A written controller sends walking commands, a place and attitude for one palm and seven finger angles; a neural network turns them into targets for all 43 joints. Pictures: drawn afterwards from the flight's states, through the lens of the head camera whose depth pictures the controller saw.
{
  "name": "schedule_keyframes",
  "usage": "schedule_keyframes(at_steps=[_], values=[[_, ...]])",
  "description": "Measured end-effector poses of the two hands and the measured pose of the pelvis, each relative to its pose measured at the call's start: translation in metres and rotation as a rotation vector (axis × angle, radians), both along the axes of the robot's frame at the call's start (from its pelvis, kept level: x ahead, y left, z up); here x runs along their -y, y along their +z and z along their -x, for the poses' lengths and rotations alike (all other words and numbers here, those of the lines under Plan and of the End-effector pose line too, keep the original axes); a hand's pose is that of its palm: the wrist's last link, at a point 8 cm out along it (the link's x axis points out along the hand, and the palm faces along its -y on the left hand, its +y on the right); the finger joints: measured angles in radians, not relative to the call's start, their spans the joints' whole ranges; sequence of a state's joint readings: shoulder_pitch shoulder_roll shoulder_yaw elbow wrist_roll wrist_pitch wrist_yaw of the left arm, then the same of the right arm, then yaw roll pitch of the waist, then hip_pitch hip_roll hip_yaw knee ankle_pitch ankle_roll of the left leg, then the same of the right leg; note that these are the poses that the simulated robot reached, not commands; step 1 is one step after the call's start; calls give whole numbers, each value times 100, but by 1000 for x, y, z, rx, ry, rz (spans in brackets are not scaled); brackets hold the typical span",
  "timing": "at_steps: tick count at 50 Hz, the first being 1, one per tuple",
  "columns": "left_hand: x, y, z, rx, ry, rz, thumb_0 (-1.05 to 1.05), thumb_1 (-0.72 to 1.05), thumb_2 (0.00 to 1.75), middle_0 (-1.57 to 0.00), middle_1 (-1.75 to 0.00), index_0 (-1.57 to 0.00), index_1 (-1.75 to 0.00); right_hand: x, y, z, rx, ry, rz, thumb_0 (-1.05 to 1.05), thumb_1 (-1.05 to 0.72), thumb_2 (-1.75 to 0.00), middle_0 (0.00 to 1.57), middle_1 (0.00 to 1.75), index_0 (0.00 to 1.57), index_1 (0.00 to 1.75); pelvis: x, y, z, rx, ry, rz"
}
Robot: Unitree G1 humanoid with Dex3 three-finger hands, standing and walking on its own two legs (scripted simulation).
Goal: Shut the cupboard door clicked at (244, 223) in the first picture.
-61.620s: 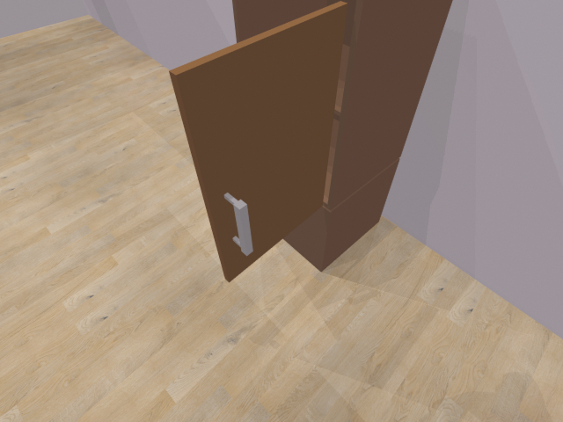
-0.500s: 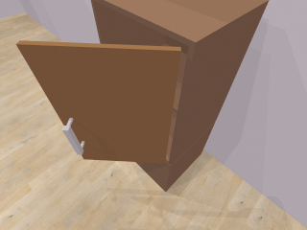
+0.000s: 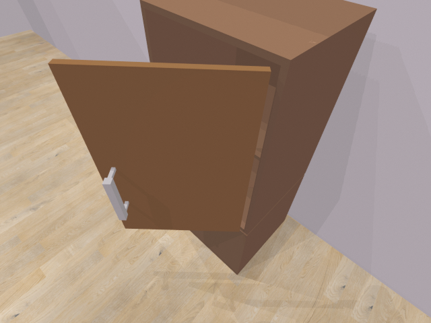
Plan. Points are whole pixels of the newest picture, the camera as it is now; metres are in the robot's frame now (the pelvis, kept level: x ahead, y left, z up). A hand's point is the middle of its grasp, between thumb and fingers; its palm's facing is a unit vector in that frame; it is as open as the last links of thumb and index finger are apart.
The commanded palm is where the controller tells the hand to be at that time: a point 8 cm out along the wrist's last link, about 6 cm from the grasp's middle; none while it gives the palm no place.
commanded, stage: look again from close up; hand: left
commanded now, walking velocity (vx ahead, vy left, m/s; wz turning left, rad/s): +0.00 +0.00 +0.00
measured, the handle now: (118, 194) +0.44 +0.29 -0.11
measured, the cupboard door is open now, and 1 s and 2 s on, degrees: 42 42 42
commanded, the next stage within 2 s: shuffle to correct the standing spot in 0.02 s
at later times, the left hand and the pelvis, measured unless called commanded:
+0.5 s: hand out of the picture -0.03 +0.19 -0.17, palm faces -0.01 -0.98 -0.22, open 7.4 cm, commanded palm none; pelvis -0.02 +0.02 +0.00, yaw -1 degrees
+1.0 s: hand out of the picture -0.03 +0.17 -0.17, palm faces +0.03 -0.98 -0.18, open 7.4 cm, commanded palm none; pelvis -0.03 +0.00 +0.01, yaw +1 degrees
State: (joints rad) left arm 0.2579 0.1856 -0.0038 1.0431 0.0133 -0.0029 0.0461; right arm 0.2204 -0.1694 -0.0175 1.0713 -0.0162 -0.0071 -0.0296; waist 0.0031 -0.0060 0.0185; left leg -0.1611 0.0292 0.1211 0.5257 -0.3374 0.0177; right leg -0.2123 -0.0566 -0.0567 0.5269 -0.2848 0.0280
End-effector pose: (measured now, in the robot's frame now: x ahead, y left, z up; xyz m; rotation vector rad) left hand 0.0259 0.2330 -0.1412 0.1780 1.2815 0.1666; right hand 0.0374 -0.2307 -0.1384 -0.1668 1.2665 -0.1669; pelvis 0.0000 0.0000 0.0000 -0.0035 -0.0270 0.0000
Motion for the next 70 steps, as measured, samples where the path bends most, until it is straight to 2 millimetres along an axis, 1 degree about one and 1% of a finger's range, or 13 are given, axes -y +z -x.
schedule_keyframes(at_steps=[6,14,18,22,25,29,35,40,47,59,70], values=[[-10,2,6,0,-9,-1,0,90,90,-20,-30,-20,-30,-9,0,21,-27,-9,-6,0,-92,-90,20,30,20,30,-8,1,9,9,-5,-1],[-16,1,30,-50,-5,-1,0,90,90,-20,-30,-20,-30,-22,-5,54,-97,-22,-32,0,-91,-90,20,30,20,30,-16,1,22,5,-9,-6],[-16,1,43,-84,-6,2,0,90,90,-20,-30,-20,-30,-28,-6,66,-123,-34,-46,0,-91,-90,20,30,20,30,-18,1,23,3,-11,-8],[-13,2,51,-109,-1,9,0,90,90,-20,-30,-20,-30,-31,-7,74,-142,-45,-56,0,-90,-90,20,30,20,30,-18,2,20,3,-13,-9],[-9,0,54,-119,-5,4,0,90,90,-20,-30,-20,-30,-32,-8,74,-142,-37,-62,0,-90,-90,20,30,20,30,-17,1,19,-2,-9,-1],[-3,-4,57,-115,-4,19,0,90,90,-20,-30,-20,-30,-30,-8,66,-99,-15,-57,0,-90,-90,20,30,20,30,-15,-1,21,4,5,0],[6,-4,53,-70,8,40,0,90,90,-20,-30,-20,-30,-23,-7,54,-58,4,-44,1,-92,-90,20,30,20,30,-12,0,21,19,12,0],[9,-2,54,-60,6,39,1,91,90,-20,-30,-20,-30,-16,-3,50,-34,7,-37,1,-92,-90,20,30,20,30,-8,2,24,20,10,-4],[15,0,60,-68,13,44,1,91,90,-20,-30,-20,-30,-12,0,58,-58,13,-39,1,-91,-90,20,30,20,30,-3,5,28,16,13,-6],[27,0,71,-101,27,60,0,90,90,-20,-30,-20,-30,-14,-1,79,-133,3,-62,0,-90,-90,20,30,20,30,5,7,30,11,16,-6],[34,0,74,-117,33,71,0,91,90,-20,-30,-20,-30,-17,-1,84,-156,-9,-71,0,-90,-90,20,30,20,30,7,8,29,8,13,-5]])
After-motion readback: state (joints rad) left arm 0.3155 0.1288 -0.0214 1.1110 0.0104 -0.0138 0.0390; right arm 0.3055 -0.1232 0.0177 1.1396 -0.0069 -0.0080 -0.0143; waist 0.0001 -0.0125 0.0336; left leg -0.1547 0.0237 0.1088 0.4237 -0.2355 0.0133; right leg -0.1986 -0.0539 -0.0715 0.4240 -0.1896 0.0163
